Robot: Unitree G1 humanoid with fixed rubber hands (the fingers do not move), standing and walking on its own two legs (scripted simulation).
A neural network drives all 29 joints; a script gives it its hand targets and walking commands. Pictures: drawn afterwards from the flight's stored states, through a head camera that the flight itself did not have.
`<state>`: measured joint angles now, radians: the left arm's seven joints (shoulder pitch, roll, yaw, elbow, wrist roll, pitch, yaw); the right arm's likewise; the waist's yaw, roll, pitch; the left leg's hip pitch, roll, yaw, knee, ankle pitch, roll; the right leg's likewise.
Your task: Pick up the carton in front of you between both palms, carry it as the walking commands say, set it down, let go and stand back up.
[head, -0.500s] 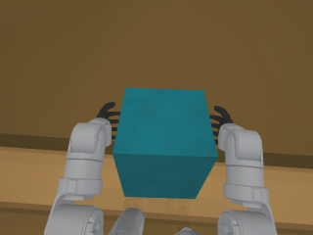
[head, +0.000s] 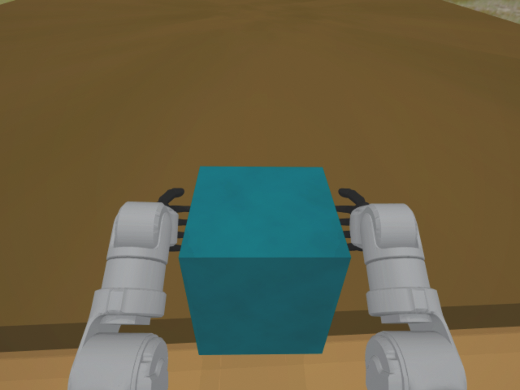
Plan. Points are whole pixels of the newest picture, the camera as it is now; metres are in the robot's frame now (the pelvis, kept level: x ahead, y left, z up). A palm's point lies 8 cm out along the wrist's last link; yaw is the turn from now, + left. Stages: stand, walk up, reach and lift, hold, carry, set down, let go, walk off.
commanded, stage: carry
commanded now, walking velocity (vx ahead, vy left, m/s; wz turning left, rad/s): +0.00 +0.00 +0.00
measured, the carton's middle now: (261, 260) +0.35 +0.00 +0.05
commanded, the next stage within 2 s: none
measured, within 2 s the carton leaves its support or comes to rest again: neither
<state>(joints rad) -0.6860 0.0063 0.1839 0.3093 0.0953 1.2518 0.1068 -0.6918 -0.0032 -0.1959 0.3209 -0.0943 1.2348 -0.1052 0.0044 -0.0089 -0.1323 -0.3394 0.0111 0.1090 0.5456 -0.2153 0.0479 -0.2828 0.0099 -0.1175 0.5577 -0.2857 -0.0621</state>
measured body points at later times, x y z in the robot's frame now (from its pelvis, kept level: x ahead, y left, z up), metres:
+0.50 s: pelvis +0.00 +0.00 +0.00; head -0.01 +0.00 +0.45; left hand +0.36 +0.14 +0.12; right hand +0.36 -0.16 +0.12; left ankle +0.05 +0.09 -0.73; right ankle +0.01 -0.08 -0.73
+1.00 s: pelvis +0.00 -0.01 +0.00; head -0.02 -0.01 +0.45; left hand +0.36 +0.13 +0.12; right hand +0.35 -0.17 +0.12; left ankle +0.05 +0.09 -0.73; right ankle +0.01 -0.08 -0.73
